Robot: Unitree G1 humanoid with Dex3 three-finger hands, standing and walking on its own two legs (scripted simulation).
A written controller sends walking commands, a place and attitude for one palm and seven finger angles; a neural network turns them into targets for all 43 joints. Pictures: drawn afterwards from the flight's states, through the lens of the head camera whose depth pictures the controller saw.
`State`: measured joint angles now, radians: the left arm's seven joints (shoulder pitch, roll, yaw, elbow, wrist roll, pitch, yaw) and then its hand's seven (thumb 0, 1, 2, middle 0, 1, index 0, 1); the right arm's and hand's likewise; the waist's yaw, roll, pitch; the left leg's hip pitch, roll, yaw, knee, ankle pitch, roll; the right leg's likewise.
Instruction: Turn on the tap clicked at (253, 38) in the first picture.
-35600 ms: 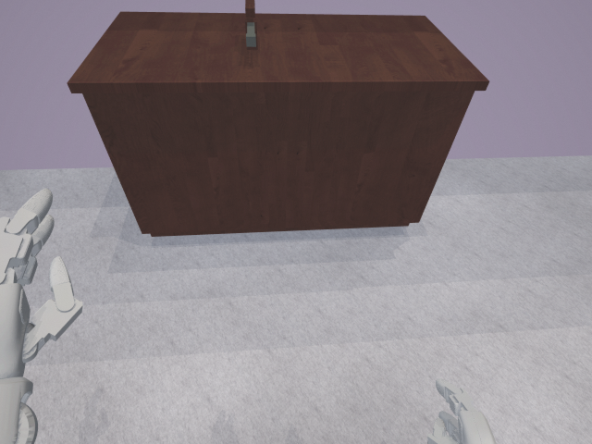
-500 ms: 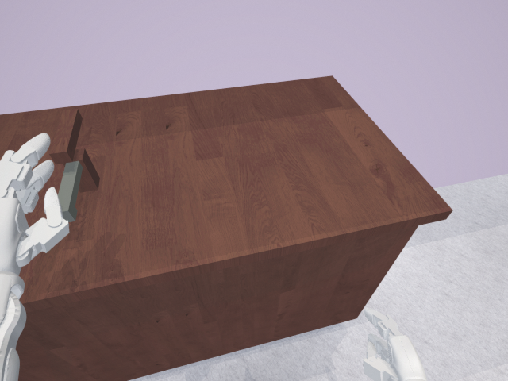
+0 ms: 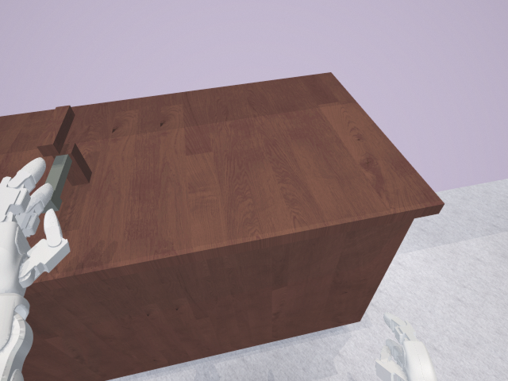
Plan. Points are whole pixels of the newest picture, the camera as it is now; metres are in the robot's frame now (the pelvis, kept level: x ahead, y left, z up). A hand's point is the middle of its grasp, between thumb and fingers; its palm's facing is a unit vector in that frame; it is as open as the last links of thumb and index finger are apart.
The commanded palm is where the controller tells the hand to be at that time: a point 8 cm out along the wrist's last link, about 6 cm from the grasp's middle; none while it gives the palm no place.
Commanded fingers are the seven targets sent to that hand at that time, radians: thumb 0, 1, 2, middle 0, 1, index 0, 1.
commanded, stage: turn the palm inward beside the body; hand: left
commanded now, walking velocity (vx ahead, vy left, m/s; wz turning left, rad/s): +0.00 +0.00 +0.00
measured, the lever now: (48, 201) +0.35 +0.40 +0.10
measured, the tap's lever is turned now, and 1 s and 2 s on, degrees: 0 0 0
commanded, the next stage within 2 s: reach beside the lever's end, fingers flat in 1.50 s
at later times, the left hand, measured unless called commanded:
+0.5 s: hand (60, 260) +0.21 +0.27 +0.15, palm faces +0.42 -0.88 -0.21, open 7.5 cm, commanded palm +0.16 +0.31 +0.16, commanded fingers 0.00 0.90 0.90 -0.20 -0.30 -0.20 -0.30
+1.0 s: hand (67, 292) +0.18 +0.25 +0.14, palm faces +0.45 -0.88 -0.13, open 7.5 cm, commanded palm +0.13 +0.29 +0.15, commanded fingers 0.00 0.90 0.90 -0.20 -0.30 -0.20 -0.30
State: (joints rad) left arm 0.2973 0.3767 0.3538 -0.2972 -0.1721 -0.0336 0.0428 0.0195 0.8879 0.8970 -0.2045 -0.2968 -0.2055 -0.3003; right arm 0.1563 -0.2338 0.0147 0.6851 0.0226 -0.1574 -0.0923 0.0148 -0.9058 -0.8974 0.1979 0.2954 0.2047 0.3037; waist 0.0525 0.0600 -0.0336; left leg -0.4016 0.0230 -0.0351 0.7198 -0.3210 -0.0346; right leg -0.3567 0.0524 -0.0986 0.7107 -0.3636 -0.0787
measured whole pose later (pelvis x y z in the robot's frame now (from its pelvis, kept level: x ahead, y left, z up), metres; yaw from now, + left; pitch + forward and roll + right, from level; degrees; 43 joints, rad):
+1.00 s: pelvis +0.01 +0.02 +0.00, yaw +2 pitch +0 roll -1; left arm 0.55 0.23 0.19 -0.49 -0.22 0.01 0.16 0.02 0.89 0.90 -0.20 -0.30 -0.20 -0.30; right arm 0.20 -0.24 0.06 0.64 0.03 -0.25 -0.10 0.02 -0.90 -0.90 0.20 0.30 0.21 0.30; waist 0.07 0.05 -0.05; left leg -0.39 -0.01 -0.05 0.71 -0.32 0.00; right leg -0.33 0.03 -0.11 0.68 -0.36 -0.06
